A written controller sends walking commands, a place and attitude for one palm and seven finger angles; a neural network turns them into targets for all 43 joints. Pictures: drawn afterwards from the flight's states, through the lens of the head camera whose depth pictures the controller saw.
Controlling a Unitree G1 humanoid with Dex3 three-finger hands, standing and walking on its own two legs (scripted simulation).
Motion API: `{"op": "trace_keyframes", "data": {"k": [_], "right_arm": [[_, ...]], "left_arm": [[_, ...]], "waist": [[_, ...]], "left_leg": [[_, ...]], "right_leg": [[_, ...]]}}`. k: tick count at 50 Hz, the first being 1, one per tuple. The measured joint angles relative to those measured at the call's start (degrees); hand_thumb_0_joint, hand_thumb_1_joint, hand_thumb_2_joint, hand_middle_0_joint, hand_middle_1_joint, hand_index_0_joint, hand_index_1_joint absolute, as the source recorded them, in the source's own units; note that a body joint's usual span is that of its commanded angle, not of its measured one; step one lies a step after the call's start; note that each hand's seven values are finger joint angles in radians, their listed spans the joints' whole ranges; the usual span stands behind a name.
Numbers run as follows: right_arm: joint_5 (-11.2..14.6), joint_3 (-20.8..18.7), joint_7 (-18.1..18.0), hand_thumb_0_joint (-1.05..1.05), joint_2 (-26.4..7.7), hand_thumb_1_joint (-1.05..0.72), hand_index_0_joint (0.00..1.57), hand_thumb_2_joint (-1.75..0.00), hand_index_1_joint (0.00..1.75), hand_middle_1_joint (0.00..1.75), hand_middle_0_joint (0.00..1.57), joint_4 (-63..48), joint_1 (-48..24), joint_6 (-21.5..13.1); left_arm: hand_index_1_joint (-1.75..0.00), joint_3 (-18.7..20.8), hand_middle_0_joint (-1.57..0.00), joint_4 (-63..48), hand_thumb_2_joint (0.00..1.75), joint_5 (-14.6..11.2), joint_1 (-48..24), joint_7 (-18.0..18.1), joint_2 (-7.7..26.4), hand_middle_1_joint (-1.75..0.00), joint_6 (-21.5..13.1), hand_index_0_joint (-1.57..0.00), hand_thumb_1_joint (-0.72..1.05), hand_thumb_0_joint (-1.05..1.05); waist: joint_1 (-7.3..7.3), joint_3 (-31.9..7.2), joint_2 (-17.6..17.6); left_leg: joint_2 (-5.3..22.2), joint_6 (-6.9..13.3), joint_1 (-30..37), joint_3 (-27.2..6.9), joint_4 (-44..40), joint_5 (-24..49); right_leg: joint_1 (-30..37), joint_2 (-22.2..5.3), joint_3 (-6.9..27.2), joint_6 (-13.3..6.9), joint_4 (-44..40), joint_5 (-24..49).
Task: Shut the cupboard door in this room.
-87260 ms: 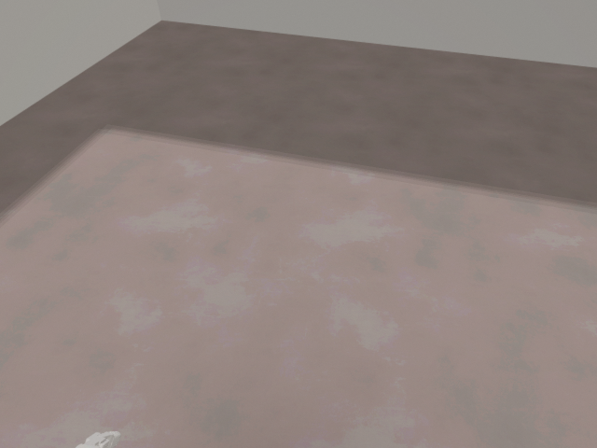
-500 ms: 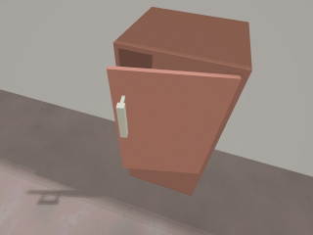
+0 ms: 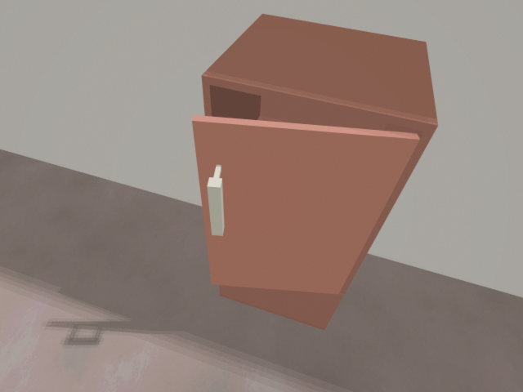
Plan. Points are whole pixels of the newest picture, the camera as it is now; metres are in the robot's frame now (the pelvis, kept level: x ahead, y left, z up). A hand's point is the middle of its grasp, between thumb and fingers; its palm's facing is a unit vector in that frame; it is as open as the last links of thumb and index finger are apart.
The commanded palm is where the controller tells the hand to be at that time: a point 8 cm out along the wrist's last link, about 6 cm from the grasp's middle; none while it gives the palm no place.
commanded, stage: shuffle to correct the standing spot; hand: left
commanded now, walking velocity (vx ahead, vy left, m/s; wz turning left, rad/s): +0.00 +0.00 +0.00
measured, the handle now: (218, 200) +0.47 +0.12 -0.01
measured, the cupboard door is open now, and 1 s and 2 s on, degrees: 14 14 14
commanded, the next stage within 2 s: come to a stop and stand still in 0.60 s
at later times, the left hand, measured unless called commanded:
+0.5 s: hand out of the picture +0.02 +0.15 -0.18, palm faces +0.00 -0.99 -0.13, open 7.4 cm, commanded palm none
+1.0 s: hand out of the picture +0.13 +0.05 -0.16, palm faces +0.02 -0.97 -0.23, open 7.2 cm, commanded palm none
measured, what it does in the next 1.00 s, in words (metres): steps to the right: right foot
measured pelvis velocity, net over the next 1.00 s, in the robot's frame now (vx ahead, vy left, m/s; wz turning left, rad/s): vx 0.04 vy -0.12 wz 0.00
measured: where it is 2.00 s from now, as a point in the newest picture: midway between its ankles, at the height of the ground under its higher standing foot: outside the picture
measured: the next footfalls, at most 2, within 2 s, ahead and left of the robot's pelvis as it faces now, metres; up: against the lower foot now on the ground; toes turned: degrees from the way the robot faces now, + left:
right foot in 0.82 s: +0.07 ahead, -0.25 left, +0.00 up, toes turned -6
left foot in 1.20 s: +0.09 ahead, +0.02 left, +0.00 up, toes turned +3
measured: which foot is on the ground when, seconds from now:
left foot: down 0.00-0.82, up 0.84-1.00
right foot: down 0.00-0.20, up 0.22-0.80, down 0.82-1.00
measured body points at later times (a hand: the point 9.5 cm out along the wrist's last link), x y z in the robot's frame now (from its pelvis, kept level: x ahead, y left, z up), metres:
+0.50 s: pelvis +0.01 -0.01 +0.01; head +0.03 +0.01 +0.46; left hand +0.02 +0.20 -0.16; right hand -0.02 -0.24 -0.14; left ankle +0.04 +0.03 -0.74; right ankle +0.01 -0.19 -0.68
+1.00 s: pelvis +0.04 -0.12 +0.00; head +0.07 -0.13 +0.45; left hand +0.13 +0.10 -0.15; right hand +0.04 -0.36 -0.16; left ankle +0.04 -0.01 -0.71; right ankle +0.03 -0.25 -0.74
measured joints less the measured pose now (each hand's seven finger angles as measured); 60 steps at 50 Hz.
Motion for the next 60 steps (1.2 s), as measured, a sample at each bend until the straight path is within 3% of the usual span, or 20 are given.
{"op": "trace_keyframes", "data": {"k": [7,11,17,23,30,38,41,45,53,57,60], "right_arm": [[0.01,-0.07,-0.09,0.01,0.53,-0.92,0.20,-0.89,0.29,0.30,0.20,0.72,0.10,-0.06],[-0.11,-0.38,-0.68,0.00,0.94,-0.92,0.20,-0.89,0.29,0.30,0.20,1.11,0.04,-0.34],[-0.49,-1.14,-1.78,0.00,1.00,-0.91,0.21,-0.89,0.30,0.30,0.20,0.77,0.40,-0.39],[-0.81,-1.78,-2.06,0.00,0.15,-0.91,0.21,-0.89,0.30,0.30,0.20,0.39,0.58,-0.35],[-1.27,-2.60,-1.96,0.00,-0.79,-0.91,0.21,-0.89,0.30,0.30,0.20,-0.55,0.98,-0.43],[-1.94,-3.64,-1.20,0.00,-2.42,-0.91,0.21,-0.89,0.30,0.30,0.20,-1.02,1.68,0.35],[-1.40,-3.50,-0.82,0.00,-2.78,-0.91,0.21,-0.89,0.30,0.30,0.20,-1.02,2.61,0.60],[-0.64,-3.14,-0.60,0.00,-4.39,-0.91,0.20,-0.89,0.29,0.30,0.20,-1.05,1.20,1.80],[-0.59,-2.95,0.35,0.00,-4.02,-0.91,0.20,-0.89,0.29,0.30,0.19,-5.14,-5.30,3.70],[-0.44,-3.12,0.99,0.00,-4.19,-0.91,0.20,-0.89,0.29,0.30,0.19,-8.05,-8.73,3.78],[-0.33,-2.88,1.22,0.00,-4.38,-0.91,0.20,-0.89,0.29,0.30,0.20,-9.81,-9.46,2.25]], "left_arm": [[-0.30,0.25,-0.20,0.46,0.90,-0.04,-0.11,0.09,0.28,-0.30,0.30,-0.20,0.91,0.00],[-0.30,0.56,-0.20,0.70,0.90,0.03,0.16,-0.24,0.34,-0.30,1.06,-0.20,0.91,0.00],[-0.30,1.92,-0.20,-0.15,0.90,0.43,-0.38,-1.20,0.59,-0.30,3.45,-0.20,0.91,0.00],[-0.30,3.37,-0.20,-1.91,0.90,0.39,-2.88,-1.99,1.42,-0.30,4.35,-0.20,0.91,0.00],[-0.30,4.50,-0.20,-3.87,0.90,0.43,-7.29,-2.59,3.43,-0.30,5.31,-0.20,0.92,0.01],[-0.30,4.37,-0.20,-6.63,0.90,0.11,-11.87,-3.48,4.08,-0.30,4.52,-0.20,0.92,0.00],[-0.30,3.62,-0.20,-7.24,0.90,-0.06,-11.96,-2.79,4.22,-0.30,1.99,-0.20,0.91,0.00],[-0.30,1.94,-0.20,-5.71,0.90,-0.40,-11.73,-1.43,1.42,-0.30,-0.10,-0.20,0.92,0.00],[-0.30,2.26,-0.20,-6.40,0.90,0.17,-11.76,-0.01,2.37,-0.30,0.02,-0.21,0.93,-0.01],[-0.30,3.02,-0.20,-6.52,0.90,0.50,-10.30,0.06,3.98,-0.30,1.13,-0.21,0.92,-0.01],[-0.30,3.64,-0.20,-6.42,0.90,0.34,-8.71,-0.29,5.54,-0.30,2.31,-0.21,0.91,0.00]], "waist": [[-0.11,0.11,-0.05],[-0.32,0.00,-0.30],[-1.09,-0.12,-0.09],[-1.46,0.23,-0.04],[-2.69,0.70,0.14],[-4.06,1.23,1.64],[-3.32,0.76,0.52],[-2.89,1.01,3.33],[-0.17,3.75,1.80],[0.83,4.83,0.69],[1.13,4.52,-0.13]], "left_leg": [[-0.70,0.26,0.95,0.63,-1.23,0.01],[-0.95,0.50,1.37,1.19,-1.84,-0.01],[-0.06,0.81,0.94,1.38,-1.60,-0.31],[2.01,-0.35,0.70,1.19,-1.83,-0.21],[4.90,-2.54,0.21,0.46,-1.56,-0.36],[8.26,-6.31,-1.82,-1.41,1.73,-2.17],[8.29,-8.21,-3.83,-1.62,7.57,-5.75],[7.70,-8.49,-5.36,-4.96,14.30,-15.54],[3.73,-9.67,-9.81,-5.34,28.04,-17.12],[3.75,-9.52,-9.58,-5.81,24.96,-15.15],[4.59,-8.76,-5.01,-5.72,12.93,-7.00]], "right_leg": [[0.13,-0.58,0.75,0.13,0.11,-0.36],[-0.48,-0.56,1.69,-0.90,1.29,-1.34],[-6.64,1.20,4.26,-1.52,17.61,-9.22],[-11.68,0.61,5.46,-0.32,25.85,-7.91],[-13.39,-1.12,5.62,0.60,23.79,-5.83],[-8.16,-0.51,2.74,-0.11,10.82,-6.61],[-2.92,-0.66,2.17,-0.84,1.62,-0.96],[-2.13,0.74,0.82,-0.79,4.47,-4.84],[-0.58,-0.90,-0.07,-1.11,5.39,-5.41],[-1.64,-1.96,-0.15,-0.01,6.76,-5.52],[-3.88,-2.70,0.01,1.34,10.68,-7.21]]}}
